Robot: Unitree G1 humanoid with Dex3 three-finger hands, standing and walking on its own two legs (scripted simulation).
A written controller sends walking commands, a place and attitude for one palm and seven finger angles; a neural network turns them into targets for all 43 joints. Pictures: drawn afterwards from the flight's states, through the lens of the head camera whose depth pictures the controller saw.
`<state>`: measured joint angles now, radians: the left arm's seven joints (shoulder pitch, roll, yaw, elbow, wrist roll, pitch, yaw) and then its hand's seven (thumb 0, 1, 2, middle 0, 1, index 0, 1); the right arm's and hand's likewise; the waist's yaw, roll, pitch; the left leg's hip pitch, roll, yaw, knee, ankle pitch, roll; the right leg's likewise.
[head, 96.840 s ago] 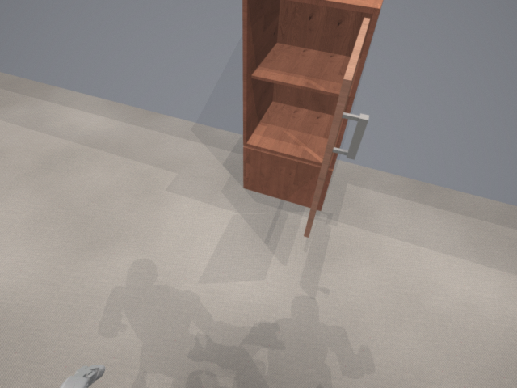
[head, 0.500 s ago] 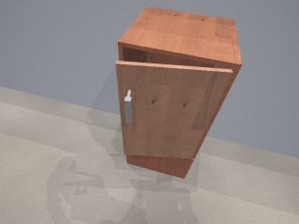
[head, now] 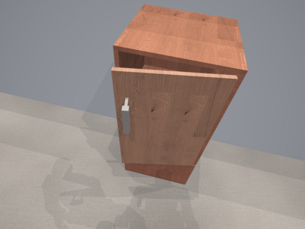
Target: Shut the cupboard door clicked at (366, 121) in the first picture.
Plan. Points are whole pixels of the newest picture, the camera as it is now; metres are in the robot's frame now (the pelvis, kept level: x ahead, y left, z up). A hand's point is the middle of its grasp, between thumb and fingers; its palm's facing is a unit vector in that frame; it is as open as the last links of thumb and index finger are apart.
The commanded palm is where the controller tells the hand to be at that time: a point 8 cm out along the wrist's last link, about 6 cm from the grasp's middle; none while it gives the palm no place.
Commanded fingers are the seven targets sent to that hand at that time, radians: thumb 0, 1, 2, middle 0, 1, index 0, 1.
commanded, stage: come to a stop and stand still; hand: left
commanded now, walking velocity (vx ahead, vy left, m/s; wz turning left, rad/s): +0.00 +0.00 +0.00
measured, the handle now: (126, 116) +0.48 +0.12 -0.03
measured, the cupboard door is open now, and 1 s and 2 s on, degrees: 12 12 12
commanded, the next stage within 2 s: look again from close up in 0.12 s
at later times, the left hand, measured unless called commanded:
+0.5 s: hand out of the picture +0.00 +0.15 -0.18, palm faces +0.02 -0.99 -0.15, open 7.3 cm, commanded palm none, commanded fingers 0.00 0.90 0.90 -0.20 -0.30 -0.20 -0.30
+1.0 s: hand out of the picture -0.01 +0.14 -0.19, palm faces -0.01 -0.99 -0.13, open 7.3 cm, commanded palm none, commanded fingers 0.00 0.90 0.90 -0.20 -0.30 -0.20 -0.30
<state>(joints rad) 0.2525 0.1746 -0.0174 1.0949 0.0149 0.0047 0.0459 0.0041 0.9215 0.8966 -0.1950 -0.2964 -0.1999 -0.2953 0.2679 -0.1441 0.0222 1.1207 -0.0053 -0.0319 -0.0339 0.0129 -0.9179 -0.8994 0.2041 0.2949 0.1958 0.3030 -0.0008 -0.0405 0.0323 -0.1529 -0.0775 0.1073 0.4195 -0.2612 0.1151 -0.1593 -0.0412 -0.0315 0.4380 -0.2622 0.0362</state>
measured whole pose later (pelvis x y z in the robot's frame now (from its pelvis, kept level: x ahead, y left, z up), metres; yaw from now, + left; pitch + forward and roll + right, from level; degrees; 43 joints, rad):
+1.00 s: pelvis +0.01 -0.02 +0.00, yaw -1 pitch +0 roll +0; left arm 0.31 0.14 0.00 1.12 0.03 0.03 0.03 0.00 0.91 0.90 -0.19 -0.30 -0.20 -0.30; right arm 0.30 -0.10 0.01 1.14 -0.01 -0.03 -0.05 0.01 -0.91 -0.90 0.20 0.29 0.20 0.30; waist 0.00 -0.06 0.03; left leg -0.14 -0.07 0.11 0.41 -0.27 0.10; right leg -0.21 -0.03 -0.03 0.57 -0.38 0.00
